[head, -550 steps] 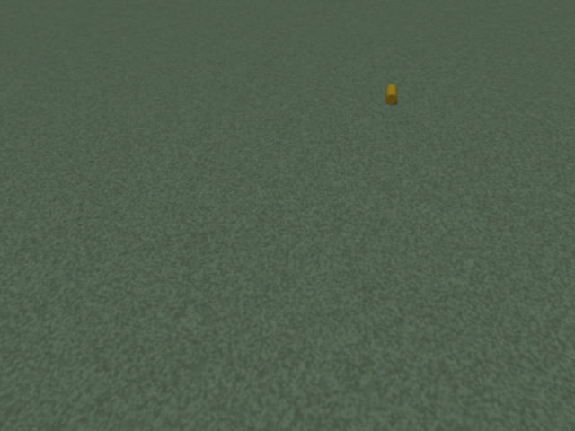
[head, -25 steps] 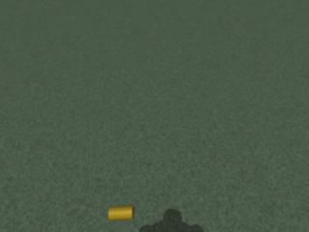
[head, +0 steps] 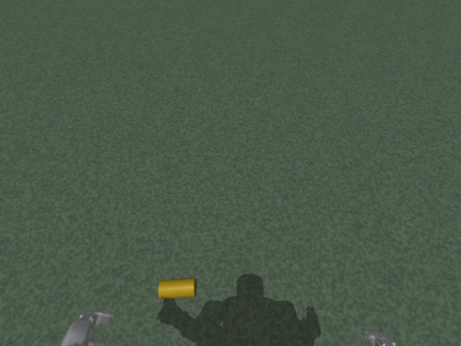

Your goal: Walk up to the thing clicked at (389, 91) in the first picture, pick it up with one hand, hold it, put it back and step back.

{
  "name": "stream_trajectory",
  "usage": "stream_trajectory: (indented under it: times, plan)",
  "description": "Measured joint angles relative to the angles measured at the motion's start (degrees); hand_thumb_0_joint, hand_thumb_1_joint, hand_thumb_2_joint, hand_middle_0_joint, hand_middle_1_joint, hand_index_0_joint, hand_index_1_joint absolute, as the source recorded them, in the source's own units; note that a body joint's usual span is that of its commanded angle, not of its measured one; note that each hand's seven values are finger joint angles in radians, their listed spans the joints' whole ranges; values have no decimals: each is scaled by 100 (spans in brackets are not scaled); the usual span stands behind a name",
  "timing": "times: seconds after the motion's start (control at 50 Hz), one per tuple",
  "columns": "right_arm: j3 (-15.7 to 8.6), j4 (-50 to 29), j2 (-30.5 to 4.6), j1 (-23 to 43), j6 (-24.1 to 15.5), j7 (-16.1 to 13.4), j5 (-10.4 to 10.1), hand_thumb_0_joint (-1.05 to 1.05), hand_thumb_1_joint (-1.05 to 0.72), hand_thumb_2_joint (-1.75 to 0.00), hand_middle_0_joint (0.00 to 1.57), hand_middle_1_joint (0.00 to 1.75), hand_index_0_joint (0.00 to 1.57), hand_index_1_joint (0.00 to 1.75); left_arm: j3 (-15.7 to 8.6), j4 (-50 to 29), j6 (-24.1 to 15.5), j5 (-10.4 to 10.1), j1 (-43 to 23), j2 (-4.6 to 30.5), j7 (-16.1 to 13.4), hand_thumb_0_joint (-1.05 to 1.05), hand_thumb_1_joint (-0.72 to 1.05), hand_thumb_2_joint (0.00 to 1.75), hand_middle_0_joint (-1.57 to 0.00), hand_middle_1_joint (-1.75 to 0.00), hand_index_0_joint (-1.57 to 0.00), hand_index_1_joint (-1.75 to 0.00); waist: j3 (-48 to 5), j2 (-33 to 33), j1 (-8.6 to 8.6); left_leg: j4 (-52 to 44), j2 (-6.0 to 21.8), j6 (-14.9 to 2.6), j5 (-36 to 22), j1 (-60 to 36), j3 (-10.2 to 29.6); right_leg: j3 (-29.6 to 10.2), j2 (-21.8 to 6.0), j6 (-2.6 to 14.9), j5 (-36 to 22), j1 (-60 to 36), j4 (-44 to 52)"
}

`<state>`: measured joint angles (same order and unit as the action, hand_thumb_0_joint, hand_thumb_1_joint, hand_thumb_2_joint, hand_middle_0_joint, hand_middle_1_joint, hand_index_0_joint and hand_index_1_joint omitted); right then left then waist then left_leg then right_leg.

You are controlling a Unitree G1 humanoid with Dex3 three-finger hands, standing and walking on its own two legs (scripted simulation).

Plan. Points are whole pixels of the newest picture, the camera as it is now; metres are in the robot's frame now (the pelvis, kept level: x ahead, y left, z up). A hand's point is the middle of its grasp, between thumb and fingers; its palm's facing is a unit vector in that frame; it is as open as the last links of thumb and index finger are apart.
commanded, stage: rise first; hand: left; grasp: from above
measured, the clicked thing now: (177, 288) +0.40 +0.23 -0.72
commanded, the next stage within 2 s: none
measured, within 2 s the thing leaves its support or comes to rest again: neither
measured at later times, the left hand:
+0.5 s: hand out of the picture +0.13 +0.26 -0.23, palm faces -0.24 -0.82 -0.52, open 13.9 cm
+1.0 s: hand (139, 321) +0.25 +0.28 -0.44, palm faces -0.45 -0.35 -0.82, open 14.1 cm
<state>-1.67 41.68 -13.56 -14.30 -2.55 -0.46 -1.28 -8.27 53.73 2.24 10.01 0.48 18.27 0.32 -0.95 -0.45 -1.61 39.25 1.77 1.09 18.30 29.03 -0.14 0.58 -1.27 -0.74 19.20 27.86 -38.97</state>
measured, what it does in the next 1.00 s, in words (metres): lowers itself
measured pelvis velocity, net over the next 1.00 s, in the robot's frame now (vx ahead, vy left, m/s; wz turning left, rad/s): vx -0.08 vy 0.00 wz -0.04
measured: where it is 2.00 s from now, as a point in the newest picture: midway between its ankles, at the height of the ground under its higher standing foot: outside the picture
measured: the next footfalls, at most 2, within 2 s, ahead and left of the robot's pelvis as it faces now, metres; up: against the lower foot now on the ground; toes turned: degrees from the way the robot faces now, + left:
none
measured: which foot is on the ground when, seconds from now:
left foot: down 0.00-1.00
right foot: down 0.00-1.00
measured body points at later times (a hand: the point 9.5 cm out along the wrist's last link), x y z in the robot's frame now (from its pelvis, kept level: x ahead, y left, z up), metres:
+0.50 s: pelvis -0.01 +0.01 -0.09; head +0.10 +0.02 +0.34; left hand +0.14 +0.30 -0.20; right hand +0.18 -0.24 -0.18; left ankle +0.01 +0.13 -0.72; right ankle +0.00 -0.13 -0.72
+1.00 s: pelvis -0.08 +0.00 -0.29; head +0.13 +0.01 +0.11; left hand +0.27 +0.30 -0.39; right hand +0.09 -0.27 -0.43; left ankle +0.01 +0.13 -0.72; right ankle +0.00 -0.13 -0.72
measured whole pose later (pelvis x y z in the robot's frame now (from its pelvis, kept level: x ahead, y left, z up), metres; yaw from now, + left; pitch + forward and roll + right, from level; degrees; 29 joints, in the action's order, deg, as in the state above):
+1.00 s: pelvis -0.08 +0.00 -0.29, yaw -2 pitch +34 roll -3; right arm -4.0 39.9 -15.8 -4.0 -7.8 3.5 1.4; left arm -6.4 47.1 -7.2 48.0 -20.7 28.0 -10.2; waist -8.5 0.5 -0.9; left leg 114.2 2.0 1.9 38.0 110.1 4.7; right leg 1.8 -0.2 -0.5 39.2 107.7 -113.0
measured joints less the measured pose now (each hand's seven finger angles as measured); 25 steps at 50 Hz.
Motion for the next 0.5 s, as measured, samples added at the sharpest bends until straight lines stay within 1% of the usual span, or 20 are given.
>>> stream_trajectory:
  times: [0.1, 0.2, 0.28, 0.4, 0.44, 0.5]
  plan:
    - [-32, -328, -3, -37, -123, 31, 43, 1, -90, -90, 20, 30, 21, 30, -20, -486, 251, 196, 297, -71, -76, 0, -16, 90, -14, -98, -16, -96, -191, 31, -6, 804, 1, -24, 378, 690, 12, -13, -7, -33, 352, 664, -754]
    - [-83, -568, -29, 57, -263, 16, 81, 1, -89, -90, 20, 30, 21, 30, -15, -1193, 313, 428, 681, -104, -102, 0, -36, 94, -10, -105, -12, -104, -335, 22, 29, 1642, 5, -33, 750, 1432, 47, -6, -9, -51, 714, 1380, -1559]
    - [-98, -724, -34, 189, -339, 4, 98, 1, -88, -90, 20, 30, 21, 30, 10, -1797, 422, 617, 986, -122, -129, 0, -44, 97, -9, -107, -10, -106, -411, 29, 42, 2184, 16, -36, 978, 1939, 96, 22, 1, -54, 935, 1856, -2065]
    - [-66, -930, 1, 352, -451, 17, 105, 1, -88, -90, 20, 30, 21, 30, 86, -2571, 635, 792, 1376, -100, -147, 0, -49, 99, -7, -108, -8, -108, -553, 30, 44, 2808, 22, -30, 1217, 2611, 170, 72, 8, -48, 1177, 2490, -2656]
    - [-47, -982, 3, 400, -494, 23, 109, 1, -89, -90, 20, 30, 21, 30, 125, -2744, 676, 859, 1443, -74, -156, 0, -50, 99, -7, -109, -8, -108, -601, 35, 44, 3010, 17, -26, 1286, 2838, 196, 89, 4, -46, 1253, 2705, -2854]
    - [-15, -1046, -12, 483, -578, 36, 118, 1, -89, -90, 20, 30, 21, 30, 160, -2764, 649, 1050, 1372, -4, -185, 0, -51, 99, -7, -109, -8, -108, -684, 47, 40, 3363, 6, -21, 1394, 3254, 236, 114, -5, -40, 1376, 3104, -3207]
